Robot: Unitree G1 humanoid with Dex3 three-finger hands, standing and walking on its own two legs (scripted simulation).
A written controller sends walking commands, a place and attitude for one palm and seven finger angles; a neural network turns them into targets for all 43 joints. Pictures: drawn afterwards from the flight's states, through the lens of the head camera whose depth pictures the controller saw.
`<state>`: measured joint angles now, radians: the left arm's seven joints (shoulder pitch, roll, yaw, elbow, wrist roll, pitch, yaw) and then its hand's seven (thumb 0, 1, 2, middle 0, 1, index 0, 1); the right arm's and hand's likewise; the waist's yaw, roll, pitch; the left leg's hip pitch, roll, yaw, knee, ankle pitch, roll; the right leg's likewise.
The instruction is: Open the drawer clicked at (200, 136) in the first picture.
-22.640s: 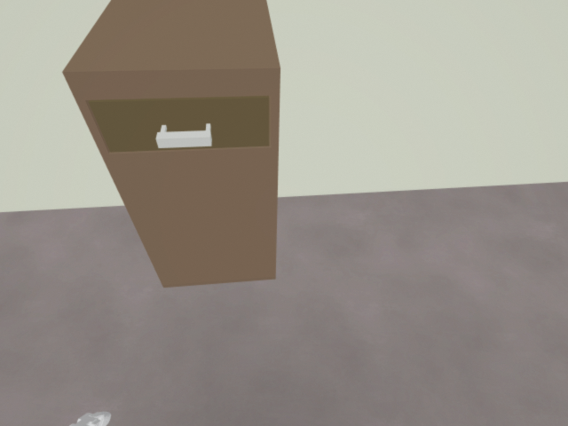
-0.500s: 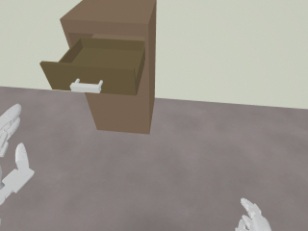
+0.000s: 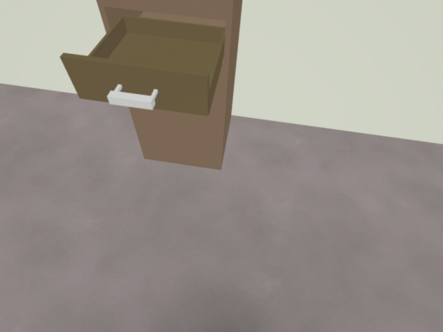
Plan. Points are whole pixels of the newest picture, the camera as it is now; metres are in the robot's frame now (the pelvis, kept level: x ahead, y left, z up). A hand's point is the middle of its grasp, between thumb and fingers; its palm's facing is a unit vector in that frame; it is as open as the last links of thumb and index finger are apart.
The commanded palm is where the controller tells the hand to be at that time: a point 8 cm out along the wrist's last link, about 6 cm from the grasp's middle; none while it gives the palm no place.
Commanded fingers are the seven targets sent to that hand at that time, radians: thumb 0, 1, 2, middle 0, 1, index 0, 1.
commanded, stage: let the arm hang, fingers relaxed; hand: left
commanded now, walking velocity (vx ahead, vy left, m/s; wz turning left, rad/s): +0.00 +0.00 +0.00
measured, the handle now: (134, 95) +0.67 +0.29 -0.02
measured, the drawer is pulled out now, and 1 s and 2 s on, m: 0.30 0.30 0.30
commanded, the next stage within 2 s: look to check the result in 0.62 s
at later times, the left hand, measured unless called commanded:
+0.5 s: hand out of the picture +0.06 +0.21 -0.16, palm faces -0.03 -0.97 -0.25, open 7.4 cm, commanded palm none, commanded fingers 0.00 0.90 0.90 -0.20 -0.30 -0.20 -0.30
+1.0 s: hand out of the picture +0.05 +0.22 -0.16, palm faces -0.03 -0.96 -0.29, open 7.4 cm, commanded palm none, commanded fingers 0.00 0.90 0.90 -0.20 -0.30 -0.20 -0.30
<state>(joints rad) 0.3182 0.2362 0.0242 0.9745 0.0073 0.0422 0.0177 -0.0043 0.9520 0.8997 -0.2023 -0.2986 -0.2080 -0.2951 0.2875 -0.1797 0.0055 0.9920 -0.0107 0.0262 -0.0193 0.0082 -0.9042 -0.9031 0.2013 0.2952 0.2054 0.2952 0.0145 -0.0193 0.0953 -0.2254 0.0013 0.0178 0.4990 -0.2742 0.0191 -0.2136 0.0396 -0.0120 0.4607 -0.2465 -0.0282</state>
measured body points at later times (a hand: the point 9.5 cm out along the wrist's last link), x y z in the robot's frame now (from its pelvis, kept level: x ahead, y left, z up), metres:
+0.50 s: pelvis +0.00 +0.02 +0.01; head +0.01 +0.01 +0.46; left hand +0.06 +0.26 -0.14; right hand +0.02 -0.23 -0.15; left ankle -0.01 +0.11 -0.74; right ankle +0.00 -0.10 -0.74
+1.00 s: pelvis +0.01 +0.00 +0.01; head +0.03 +0.00 +0.46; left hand +0.05 +0.27 -0.14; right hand +0.03 -0.26 -0.15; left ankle -0.01 +0.11 -0.74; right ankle +0.00 -0.10 -0.74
